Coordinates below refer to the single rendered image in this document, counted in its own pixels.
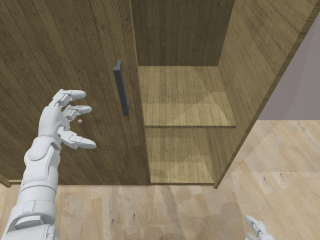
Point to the left robot hand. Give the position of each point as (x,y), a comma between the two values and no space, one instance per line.
(52,119)

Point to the right robot hand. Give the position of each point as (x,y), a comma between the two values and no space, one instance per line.
(258,228)

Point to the left robot upper arm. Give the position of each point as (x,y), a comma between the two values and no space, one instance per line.
(40,232)

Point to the wardrobe door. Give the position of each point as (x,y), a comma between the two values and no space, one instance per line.
(49,45)
(9,168)

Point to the handle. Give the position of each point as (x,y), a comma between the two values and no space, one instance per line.
(121,88)

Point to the left robot forearm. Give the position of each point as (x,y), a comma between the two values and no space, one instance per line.
(35,205)

